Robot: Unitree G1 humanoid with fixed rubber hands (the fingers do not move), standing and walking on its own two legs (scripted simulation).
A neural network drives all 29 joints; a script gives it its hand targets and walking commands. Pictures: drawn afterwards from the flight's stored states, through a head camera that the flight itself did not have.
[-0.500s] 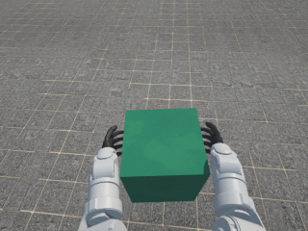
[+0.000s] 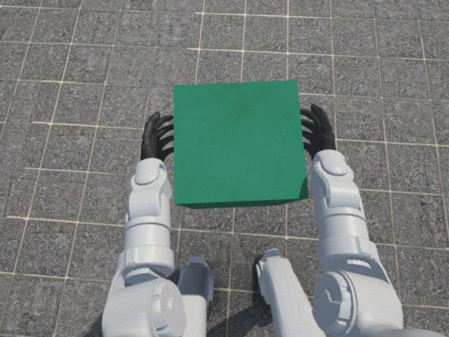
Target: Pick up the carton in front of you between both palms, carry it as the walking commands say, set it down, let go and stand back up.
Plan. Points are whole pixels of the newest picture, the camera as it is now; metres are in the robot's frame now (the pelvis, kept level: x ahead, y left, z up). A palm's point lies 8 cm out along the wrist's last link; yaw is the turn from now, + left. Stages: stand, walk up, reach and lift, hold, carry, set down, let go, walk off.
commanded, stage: set down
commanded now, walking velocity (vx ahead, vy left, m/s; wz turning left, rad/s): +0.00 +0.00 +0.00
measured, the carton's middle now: (235, 156) +0.44 -0.02 -0.15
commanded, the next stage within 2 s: none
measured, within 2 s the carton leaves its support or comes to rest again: rests again in 1.52 s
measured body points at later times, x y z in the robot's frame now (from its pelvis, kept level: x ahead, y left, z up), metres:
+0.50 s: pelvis -0.03 +0.00 -0.13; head +0.27 -0.02 +0.21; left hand +0.48 +0.12 -0.24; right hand +0.47 -0.18 -0.24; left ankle +0.06 +0.12 -0.62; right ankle +0.07 -0.12 -0.62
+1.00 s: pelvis -0.04 +0.00 -0.24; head +0.33 -0.02 +0.02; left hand +0.52 +0.11 -0.40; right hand +0.51 -0.20 -0.40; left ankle +0.06 +0.12 -0.62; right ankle +0.07 -0.12 -0.62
